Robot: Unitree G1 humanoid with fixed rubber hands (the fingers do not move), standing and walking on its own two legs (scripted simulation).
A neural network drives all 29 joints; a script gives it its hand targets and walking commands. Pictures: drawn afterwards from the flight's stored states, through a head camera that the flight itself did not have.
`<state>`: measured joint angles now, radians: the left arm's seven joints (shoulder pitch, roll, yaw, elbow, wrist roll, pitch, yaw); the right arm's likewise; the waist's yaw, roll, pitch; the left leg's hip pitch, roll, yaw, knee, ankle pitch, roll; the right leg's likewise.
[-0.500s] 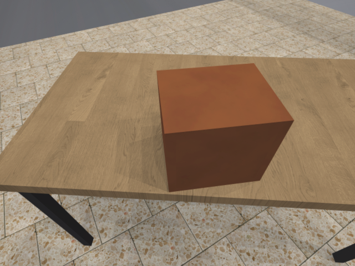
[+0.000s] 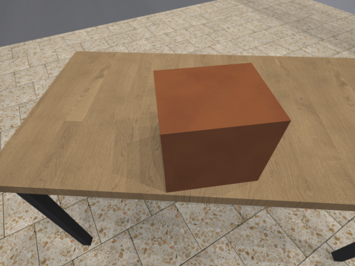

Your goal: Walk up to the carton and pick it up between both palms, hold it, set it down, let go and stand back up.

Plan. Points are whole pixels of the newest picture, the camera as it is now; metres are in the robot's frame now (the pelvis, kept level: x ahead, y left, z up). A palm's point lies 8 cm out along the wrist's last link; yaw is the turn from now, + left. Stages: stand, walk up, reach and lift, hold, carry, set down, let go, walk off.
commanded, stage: stand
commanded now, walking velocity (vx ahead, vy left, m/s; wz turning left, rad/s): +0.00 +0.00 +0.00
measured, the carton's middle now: (208, 128) +0.42 -0.05 +0.07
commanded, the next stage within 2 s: none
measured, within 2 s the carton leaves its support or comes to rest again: neither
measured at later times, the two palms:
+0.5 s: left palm out of the picture -0.01 +0.23 -0.14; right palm out of the picture +0.00 -0.24 -0.13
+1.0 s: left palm out of the picture -0.01 +0.23 -0.14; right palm out of the picture +0.00 -0.24 -0.14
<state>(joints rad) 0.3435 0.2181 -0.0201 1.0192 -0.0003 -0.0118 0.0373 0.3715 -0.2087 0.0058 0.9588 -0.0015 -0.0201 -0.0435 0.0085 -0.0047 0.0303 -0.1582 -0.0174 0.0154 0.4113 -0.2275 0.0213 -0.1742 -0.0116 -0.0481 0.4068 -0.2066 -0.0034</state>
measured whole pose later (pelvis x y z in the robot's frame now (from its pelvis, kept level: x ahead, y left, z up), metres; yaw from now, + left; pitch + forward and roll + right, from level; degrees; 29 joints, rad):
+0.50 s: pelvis +0.00 +0.00 +0.00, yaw +0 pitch -1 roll +0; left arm 0.35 0.20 -0.02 1.03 0.00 -0.01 0.04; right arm 0.37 -0.20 0.01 1.00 0.00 -0.02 -0.05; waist 0.01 0.00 0.03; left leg -0.15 -0.01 0.02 0.40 -0.23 0.01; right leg -0.17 0.00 -0.05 0.40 -0.21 -0.01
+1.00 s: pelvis +0.01 -0.01 +0.00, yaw +0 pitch -1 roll +0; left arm 0.35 0.20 -0.02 1.04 0.00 -0.01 0.04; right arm 0.36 -0.19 0.01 1.02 0.00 -0.02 -0.05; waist 0.01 0.00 0.03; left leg -0.15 -0.01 0.02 0.40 -0.23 0.01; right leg -0.17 0.00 -0.05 0.40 -0.21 -0.01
